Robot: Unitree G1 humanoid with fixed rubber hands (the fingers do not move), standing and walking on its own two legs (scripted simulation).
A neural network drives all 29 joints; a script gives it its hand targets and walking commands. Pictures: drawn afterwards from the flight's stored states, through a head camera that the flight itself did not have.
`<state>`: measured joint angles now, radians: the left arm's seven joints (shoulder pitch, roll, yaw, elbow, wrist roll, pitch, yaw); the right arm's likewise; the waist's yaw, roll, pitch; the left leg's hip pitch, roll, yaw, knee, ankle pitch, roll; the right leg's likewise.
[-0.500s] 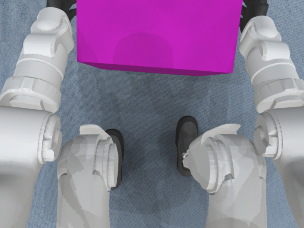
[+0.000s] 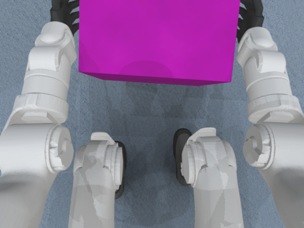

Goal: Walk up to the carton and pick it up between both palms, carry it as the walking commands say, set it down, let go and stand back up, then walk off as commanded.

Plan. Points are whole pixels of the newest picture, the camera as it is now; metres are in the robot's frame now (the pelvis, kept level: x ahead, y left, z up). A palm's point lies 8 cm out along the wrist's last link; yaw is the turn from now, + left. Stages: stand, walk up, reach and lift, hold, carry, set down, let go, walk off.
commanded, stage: reach and lift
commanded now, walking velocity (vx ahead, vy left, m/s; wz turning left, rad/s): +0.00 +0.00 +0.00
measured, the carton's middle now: (156, 38) +0.54 -0.04 -0.19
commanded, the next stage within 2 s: none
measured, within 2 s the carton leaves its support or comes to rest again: neither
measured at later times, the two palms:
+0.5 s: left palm (48, 18) +0.54 +0.15 -0.06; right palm (268, 22) +0.51 -0.23 -0.06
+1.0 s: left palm (14, 4) +0.52 +0.15 +0.02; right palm (303, 9) +0.50 -0.23 +0.02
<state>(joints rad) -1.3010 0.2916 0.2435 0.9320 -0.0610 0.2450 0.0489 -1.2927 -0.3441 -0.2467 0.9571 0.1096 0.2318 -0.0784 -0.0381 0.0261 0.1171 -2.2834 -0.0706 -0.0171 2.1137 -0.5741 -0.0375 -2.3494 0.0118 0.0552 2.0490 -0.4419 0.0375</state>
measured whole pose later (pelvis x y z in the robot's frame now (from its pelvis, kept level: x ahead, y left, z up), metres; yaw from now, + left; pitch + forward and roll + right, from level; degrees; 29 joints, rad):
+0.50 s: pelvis +0.01 +0.00 +0.04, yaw +0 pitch +49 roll +1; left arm -1.13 0.20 0.33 0.74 0.02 0.32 0.02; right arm -1.12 -0.23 -0.39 0.73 -0.01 0.33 -0.04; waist -0.04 0.01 -0.08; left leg -2.24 -0.09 -0.04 1.96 -0.56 -0.05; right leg -2.30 0.03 0.06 1.90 -0.45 0.04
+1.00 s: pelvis +0.01 +0.00 +0.10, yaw +0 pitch +49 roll +2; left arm -1.04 0.15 0.39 0.70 0.10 0.36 -0.02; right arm -1.02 -0.16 -0.44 0.67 -0.09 0.38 -0.02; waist -0.04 0.01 -0.19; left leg -2.09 -0.09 -0.05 1.76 -0.53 -0.05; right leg -2.15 0.05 0.08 1.72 -0.42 0.05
